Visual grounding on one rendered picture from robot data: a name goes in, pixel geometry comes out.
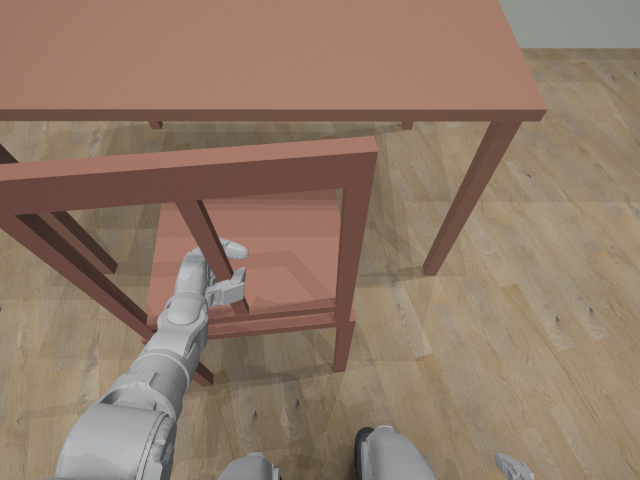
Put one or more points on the right robot thigh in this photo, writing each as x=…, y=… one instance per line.
x=391, y=456

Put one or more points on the robot right foot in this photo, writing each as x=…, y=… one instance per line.
x=361, y=437

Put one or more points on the robot left hand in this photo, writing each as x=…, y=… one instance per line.
x=195, y=275

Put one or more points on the robot left forearm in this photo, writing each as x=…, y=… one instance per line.
x=162, y=372

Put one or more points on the left robot upper arm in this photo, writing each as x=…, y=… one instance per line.
x=115, y=442

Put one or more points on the robot right hand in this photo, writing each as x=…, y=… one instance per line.
x=512, y=469

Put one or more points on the chair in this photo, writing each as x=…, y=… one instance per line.
x=277, y=200

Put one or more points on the table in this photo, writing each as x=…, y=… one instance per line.
x=269, y=60

